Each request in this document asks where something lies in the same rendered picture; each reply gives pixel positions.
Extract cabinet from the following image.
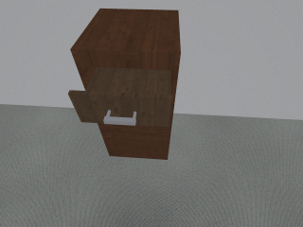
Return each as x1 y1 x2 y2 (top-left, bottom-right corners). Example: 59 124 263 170
70 9 181 160

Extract handle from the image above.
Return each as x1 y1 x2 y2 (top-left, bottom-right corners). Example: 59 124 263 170
103 110 136 126
105 51 139 61

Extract drawer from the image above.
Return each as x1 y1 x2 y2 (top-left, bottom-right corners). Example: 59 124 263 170
68 67 173 128

